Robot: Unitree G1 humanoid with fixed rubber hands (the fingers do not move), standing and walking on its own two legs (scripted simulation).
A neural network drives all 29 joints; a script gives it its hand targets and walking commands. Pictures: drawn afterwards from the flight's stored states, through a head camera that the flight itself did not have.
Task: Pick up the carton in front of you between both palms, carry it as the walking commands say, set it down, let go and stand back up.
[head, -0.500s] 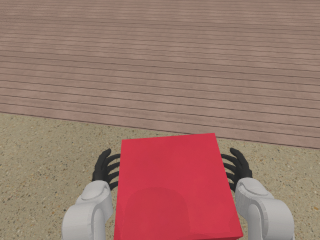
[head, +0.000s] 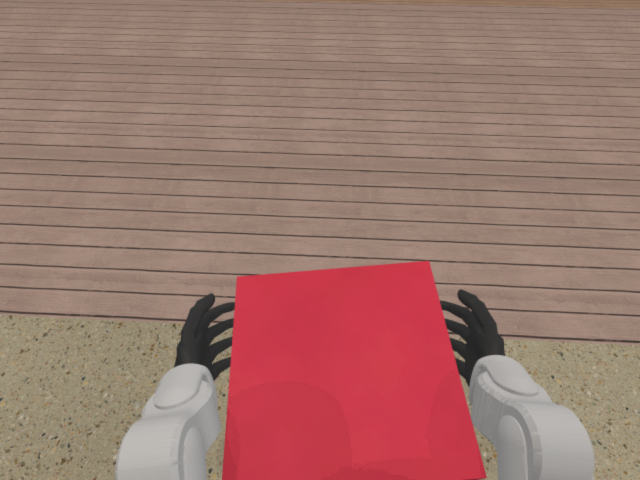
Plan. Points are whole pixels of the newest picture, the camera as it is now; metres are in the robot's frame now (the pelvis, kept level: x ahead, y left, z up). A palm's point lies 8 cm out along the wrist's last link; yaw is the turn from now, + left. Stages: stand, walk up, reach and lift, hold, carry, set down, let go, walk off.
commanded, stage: carry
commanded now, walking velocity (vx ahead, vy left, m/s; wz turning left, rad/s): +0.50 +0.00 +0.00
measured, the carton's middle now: (342, 392) +0.23 -0.01 +0.02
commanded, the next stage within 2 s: none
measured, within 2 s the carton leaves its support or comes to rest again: neither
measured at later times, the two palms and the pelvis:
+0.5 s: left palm (246, 186) +0.56 +0.13 +0.09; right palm (418, 183) +0.57 -0.17 +0.08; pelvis +0.35 -0.03 +0.00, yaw +3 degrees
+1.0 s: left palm (236, 64) +1.00 +0.20 +0.13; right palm (362, 62) +1.00 -0.12 +0.14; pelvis +0.68 +0.03 +0.00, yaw +2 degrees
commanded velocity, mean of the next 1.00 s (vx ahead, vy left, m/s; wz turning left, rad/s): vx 0.50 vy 0.00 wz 0.00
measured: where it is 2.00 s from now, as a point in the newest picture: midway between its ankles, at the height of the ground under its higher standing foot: (305, 222)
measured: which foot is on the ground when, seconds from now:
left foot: down 0.00-0.18, up 0.20-0.62, down 0.64-1.00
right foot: up 0.00-0.12, down 0.14-0.64, up 0.66-1.00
